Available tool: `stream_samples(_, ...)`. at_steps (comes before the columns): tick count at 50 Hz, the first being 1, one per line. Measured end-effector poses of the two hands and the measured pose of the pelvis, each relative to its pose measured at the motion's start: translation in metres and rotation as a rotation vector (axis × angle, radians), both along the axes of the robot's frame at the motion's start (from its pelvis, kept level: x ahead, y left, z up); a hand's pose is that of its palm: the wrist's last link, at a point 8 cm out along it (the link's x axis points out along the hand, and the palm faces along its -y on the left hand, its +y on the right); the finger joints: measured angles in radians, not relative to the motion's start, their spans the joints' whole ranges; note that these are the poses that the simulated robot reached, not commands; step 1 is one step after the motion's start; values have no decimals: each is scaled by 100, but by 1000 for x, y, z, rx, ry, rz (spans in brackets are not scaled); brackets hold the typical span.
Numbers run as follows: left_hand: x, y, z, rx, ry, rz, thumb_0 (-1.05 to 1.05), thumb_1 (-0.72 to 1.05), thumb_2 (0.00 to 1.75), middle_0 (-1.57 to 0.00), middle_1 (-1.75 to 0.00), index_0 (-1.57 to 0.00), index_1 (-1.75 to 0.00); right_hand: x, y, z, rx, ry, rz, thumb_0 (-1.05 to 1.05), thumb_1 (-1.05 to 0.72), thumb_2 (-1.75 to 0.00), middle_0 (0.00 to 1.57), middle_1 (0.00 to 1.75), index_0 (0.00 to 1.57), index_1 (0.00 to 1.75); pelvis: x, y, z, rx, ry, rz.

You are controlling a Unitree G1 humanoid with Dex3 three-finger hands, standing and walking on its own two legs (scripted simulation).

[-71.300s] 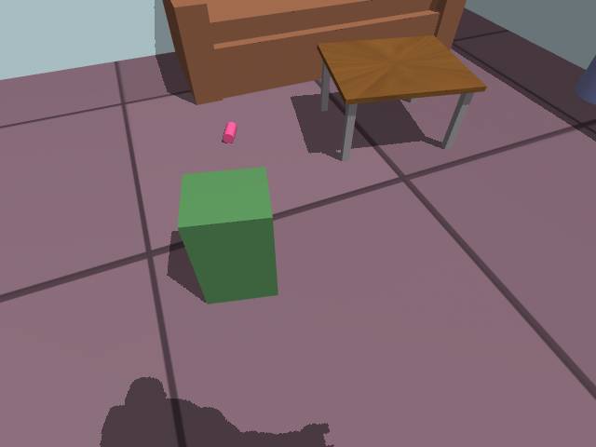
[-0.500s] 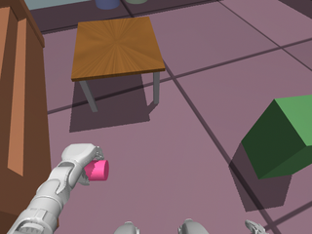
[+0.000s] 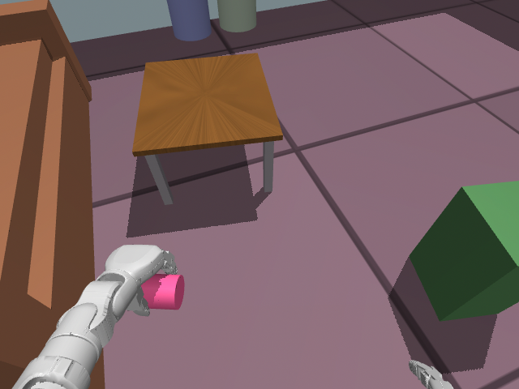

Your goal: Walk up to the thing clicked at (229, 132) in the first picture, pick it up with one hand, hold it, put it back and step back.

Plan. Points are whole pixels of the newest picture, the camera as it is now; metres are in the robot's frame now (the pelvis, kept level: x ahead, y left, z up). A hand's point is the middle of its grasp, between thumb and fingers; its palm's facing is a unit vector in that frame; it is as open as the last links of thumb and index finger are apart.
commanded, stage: hold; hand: left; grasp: from above
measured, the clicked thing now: (148, 290) +0.31 +0.22 -0.09
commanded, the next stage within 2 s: crouch in 1.46 s
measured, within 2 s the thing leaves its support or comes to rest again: neither
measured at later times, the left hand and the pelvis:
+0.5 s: hand (144, 300) +0.27 +0.21 -0.04, palm faces -0.48 -0.01 -0.88, open 8.9 cm; pelvis -0.02 -0.01 +0.00, yaw +0 degrees
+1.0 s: hand (140, 299) +0.26 +0.21 -0.02, palm faces -0.47 -0.02 -0.88, open 9.0 cm; pelvis -0.02 -0.01 +0.01, yaw +0 degrees
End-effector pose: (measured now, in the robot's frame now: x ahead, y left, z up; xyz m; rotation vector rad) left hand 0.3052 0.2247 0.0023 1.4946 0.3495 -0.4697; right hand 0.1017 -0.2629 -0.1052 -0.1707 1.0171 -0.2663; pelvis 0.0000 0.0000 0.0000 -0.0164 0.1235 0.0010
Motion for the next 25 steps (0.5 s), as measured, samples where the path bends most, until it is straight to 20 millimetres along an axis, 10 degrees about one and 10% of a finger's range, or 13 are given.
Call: stream_samples(25,-31,-15,18,-9,-22,-16,1,20,25,-85,-28,-86,-27,2,-4,7,13,-71,18,1,-91,-90,20,30,20,30,-20,-8,5,13,-57,-4)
